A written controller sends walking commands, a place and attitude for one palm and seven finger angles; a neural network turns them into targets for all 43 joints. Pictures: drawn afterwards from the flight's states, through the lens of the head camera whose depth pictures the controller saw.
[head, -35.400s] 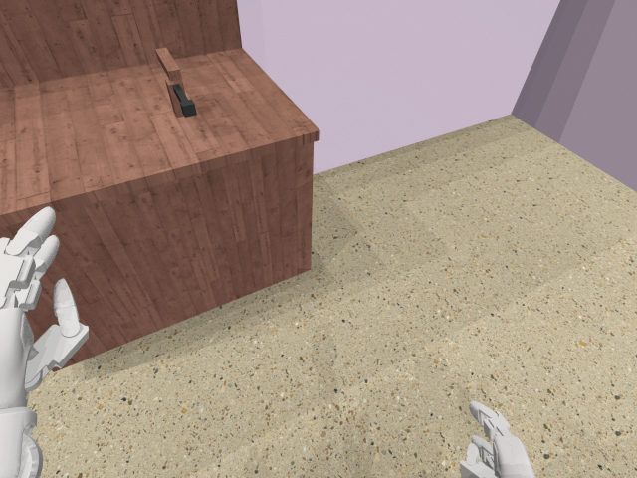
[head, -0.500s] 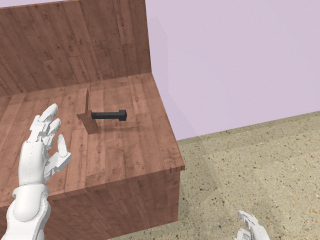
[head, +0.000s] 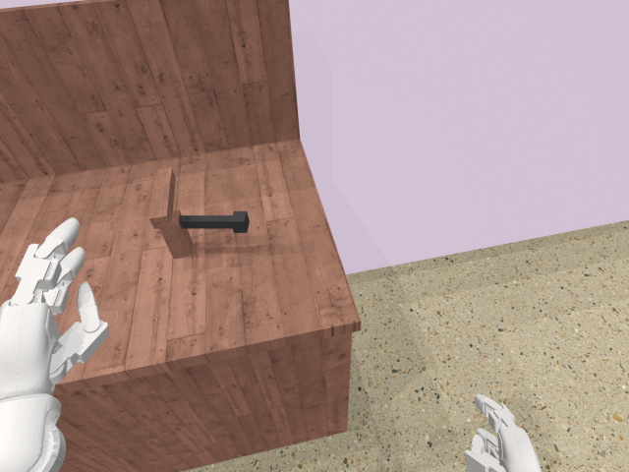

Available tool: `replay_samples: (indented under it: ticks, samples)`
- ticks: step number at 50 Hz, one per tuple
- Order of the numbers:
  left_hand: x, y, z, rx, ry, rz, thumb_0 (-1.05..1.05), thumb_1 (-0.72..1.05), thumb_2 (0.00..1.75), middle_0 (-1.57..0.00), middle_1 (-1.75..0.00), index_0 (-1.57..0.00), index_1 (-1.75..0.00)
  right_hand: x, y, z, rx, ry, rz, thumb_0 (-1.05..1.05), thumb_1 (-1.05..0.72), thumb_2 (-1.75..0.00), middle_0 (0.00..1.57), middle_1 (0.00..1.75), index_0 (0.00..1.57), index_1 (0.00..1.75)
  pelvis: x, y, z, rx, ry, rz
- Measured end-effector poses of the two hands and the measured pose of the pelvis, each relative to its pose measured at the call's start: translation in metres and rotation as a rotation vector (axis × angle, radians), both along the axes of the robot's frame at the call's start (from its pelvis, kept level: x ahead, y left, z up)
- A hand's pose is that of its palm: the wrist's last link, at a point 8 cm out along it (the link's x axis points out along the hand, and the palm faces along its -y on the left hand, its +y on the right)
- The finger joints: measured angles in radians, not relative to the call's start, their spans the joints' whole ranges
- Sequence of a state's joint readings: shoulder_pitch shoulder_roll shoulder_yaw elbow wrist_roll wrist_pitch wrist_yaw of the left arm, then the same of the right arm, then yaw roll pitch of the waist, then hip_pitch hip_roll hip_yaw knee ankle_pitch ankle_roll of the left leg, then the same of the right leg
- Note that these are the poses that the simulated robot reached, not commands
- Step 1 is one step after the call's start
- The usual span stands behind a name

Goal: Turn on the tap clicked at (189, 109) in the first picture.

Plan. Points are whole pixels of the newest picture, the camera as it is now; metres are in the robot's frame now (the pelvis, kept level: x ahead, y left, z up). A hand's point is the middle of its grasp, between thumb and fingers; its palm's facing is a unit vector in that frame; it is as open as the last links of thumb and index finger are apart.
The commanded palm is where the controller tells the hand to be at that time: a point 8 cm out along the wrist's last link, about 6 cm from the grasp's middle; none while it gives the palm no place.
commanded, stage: step back with the hand held close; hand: left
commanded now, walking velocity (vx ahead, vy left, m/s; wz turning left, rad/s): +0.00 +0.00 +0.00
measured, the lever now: (240, 222) +0.51 +0.21 +0.01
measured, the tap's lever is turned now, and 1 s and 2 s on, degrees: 76 76 76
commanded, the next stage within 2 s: none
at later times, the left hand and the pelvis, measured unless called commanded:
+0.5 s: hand (98, 337) +0.20 +0.24 +0.15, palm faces +0.28 -0.84 -0.46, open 7.4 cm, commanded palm +0.15 +0.29 +0.17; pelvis -0.03 +0.02 +0.00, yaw -3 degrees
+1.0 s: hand (31, 402) +0.13 +0.26 +0.16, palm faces +0.40 -0.80 -0.45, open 7.4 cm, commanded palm +0.07 +0.30 +0.17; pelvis -0.09 +0.02 -0.02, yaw -1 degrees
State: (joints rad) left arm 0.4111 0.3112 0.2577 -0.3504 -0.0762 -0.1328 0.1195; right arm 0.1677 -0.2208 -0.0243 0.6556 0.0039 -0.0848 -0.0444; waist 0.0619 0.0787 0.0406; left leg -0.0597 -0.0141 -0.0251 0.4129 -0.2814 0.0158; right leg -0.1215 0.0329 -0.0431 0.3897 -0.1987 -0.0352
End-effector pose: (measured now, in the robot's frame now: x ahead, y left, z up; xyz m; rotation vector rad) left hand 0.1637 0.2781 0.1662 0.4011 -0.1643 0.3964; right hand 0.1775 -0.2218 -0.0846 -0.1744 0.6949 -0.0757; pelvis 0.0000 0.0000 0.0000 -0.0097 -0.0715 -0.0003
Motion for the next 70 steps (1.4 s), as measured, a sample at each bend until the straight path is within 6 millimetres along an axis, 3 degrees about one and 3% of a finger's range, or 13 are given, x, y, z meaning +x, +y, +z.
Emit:
replay_samples:
  ticks: [12, 21, 31, 40, 53, 62, 70]
  samples:
    - [0.004, 0.004, 0.017, 0.083, -0.043, -0.028, 0.01, 0.89, 0.90, -0.21, -0.30, -0.21, -0.30, -0.013, -0.003, -0.002, 0.005, 0.016, -0.031, 0.02, -0.91, -0.90, 0.20, 0.30, 0.20, 0.30, -0.004, 0.001, 0.000, -0.008, 0.027, -0.022]
    - [0.009, 0.002, -0.007, 0.079, 0.073, -0.108, 0.01, 0.89, 0.90, -0.21, -0.30, -0.21, -0.30, -0.044, -0.014, -0.001, -0.036, 0.063, -0.119, 0.02, -0.91, -0.90, 0.20, 0.30, 0.20, 0.30, -0.018, 0.014, -0.001, 0.006, 0.064, -0.049]
    - [-0.026, 0.019, 0.011, 0.156, -0.011, -0.097, 0.01, 0.89, 0.90, -0.21, -0.30, -0.21, -0.30, -0.072, -0.006, 0.002, -0.051, 0.059, -0.121, 0.02, -0.91, -0.90, 0.20, 0.30, 0.20, 0.29, -0.045, 0.022, -0.005, 0.013, 0.060, -0.047]
    - [-0.060, 0.024, -0.003, 0.124, -0.024, -0.044, 0.01, 0.89, 0.90, -0.21, -0.30, -0.21, -0.30, -0.093, 0.007, -0.005, -0.039, 0.032, -0.079, 0.02, -0.91, -0.90, 0.20, 0.30, 0.20, 0.30, -0.072, 0.026, -0.011, 0.004, 0.051, -0.032]
    - [-0.081, 0.018, 0.013, 0.207, -0.139, -0.070, 0.01, 0.89, 0.90, -0.21, -0.30, -0.21, -0.30, -0.126, 0.001, -0.014, -0.054, 0.048, -0.071, 0.02, -0.91, -0.90, 0.20, 0.30, 0.20, 0.30, -0.096, 0.022, -0.019, 0.003, 0.049, -0.018]
    - [-0.088, 0.015, 0.003, 0.188, -0.127, -0.108, 0.01, 0.89, 0.90, -0.21, -0.30, -0.21, -0.30, -0.147, -0.006, -0.015, -0.081, 0.068, -0.096, 0.02, -0.91, -0.90, 0.20, 0.30, 0.20, 0.30, -0.111, 0.023, -0.022, 0.006, 0.061, -0.019]
    - [-0.114, 0.021, 0.012, 0.256, -0.146, -0.022, 0.01, 0.89, 0.90, -0.21, -0.30, -0.21, -0.30, -0.145, -0.005, -0.027, -0.063, 0.079, -0.056, 0.02, -0.91, -0.90, 0.20, 0.30, 0.20, 0.30, -0.117, 0.011, -0.028, -0.019, 0.073, 0.046]
